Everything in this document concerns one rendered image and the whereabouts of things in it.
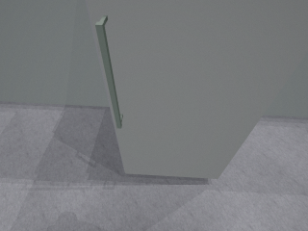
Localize fridge door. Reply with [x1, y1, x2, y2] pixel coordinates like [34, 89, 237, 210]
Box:
[87, 0, 308, 179]

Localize handle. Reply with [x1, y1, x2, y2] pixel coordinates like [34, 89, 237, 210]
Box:
[95, 15, 123, 129]

